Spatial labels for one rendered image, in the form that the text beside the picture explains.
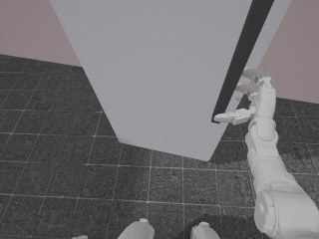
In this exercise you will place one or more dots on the robot thigh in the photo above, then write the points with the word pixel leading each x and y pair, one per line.
pixel 138 230
pixel 203 232

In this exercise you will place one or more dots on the left robot thigh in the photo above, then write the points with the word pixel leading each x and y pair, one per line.
pixel 138 230

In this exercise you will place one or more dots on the right robot upper arm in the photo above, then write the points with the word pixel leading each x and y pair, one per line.
pixel 286 215

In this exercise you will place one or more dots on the handle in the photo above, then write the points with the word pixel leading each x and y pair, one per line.
pixel 255 19

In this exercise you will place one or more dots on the right robot thigh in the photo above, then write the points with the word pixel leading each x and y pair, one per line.
pixel 203 232

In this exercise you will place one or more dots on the right robot forearm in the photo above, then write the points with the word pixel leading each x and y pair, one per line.
pixel 266 165

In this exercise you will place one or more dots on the right robot hand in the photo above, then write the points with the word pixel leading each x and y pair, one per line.
pixel 263 99

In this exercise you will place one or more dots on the fridge door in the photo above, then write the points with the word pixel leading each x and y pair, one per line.
pixel 157 66

